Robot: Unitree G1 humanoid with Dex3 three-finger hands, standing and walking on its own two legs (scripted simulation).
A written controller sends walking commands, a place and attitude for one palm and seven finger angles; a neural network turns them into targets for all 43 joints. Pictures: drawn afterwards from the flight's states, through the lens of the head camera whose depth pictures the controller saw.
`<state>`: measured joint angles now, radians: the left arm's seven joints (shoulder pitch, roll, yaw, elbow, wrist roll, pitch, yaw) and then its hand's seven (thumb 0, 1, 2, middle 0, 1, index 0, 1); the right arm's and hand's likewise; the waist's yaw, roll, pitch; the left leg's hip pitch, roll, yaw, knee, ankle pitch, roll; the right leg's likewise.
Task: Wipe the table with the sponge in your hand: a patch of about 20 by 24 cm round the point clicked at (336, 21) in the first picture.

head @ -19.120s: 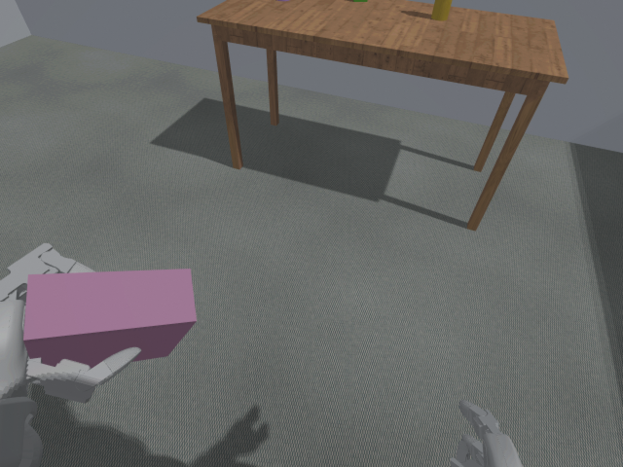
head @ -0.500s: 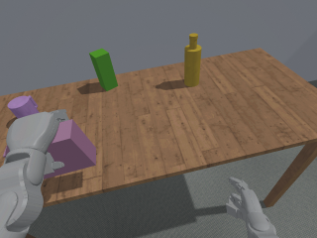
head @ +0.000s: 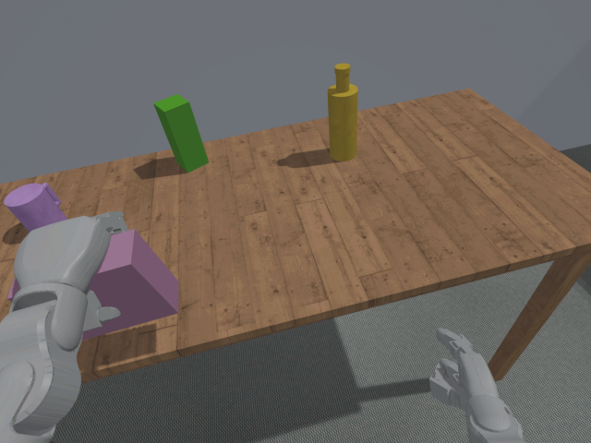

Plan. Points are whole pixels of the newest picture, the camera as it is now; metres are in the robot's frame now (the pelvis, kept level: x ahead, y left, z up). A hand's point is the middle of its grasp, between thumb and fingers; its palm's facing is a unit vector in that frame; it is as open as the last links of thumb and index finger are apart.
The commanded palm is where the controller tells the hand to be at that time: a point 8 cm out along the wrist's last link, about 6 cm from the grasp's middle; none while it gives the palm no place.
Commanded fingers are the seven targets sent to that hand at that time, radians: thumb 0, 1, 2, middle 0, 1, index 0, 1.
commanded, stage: move the sponge above the wiping area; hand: left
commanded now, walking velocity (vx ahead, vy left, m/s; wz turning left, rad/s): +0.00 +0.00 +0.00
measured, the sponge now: (114, 296) +0.24 +0.29 +0.11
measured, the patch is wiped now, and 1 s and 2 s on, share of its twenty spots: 0.00 0.00 0.00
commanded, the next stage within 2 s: none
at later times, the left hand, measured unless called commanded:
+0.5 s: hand (107, 271) +0.25 +0.29 +0.14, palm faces +0.07 -0.04 -1.00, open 9.6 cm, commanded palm +0.21 +0.29 +0.21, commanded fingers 0.00 0.10 1.30 -1.20 -1.60 -1.20 -1.60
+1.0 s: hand (116, 266) +0.27 +0.30 +0.12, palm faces +0.04 -0.05 -1.00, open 9.6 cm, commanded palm +0.24 +0.30 +0.19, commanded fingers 0.00 0.10 1.30 -1.20 -1.60 -1.20 -1.60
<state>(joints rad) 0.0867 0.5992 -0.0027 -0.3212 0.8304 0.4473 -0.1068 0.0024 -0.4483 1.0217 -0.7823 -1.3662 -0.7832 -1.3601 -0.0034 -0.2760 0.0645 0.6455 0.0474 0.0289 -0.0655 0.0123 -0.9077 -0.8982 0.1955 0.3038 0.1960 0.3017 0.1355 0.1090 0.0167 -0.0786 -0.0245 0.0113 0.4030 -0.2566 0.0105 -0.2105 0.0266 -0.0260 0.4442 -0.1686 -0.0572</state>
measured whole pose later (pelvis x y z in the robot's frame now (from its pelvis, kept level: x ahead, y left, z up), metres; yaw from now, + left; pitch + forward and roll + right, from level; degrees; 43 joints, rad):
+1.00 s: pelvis +0.00 +0.01 +0.00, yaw +0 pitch -3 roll +1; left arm -0.06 0.54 -0.06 -0.05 0.90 0.36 -0.06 0.00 -0.45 1.02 -0.78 -1.37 -0.78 -1.36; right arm 0.01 -0.26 0.06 0.68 0.05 0.00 -0.09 0.01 -0.91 -0.90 0.20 0.30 0.20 0.30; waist 0.12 0.09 0.02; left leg -0.08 -0.04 0.01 0.37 -0.24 0.02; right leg -0.21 0.02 -0.02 0.41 -0.15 -0.04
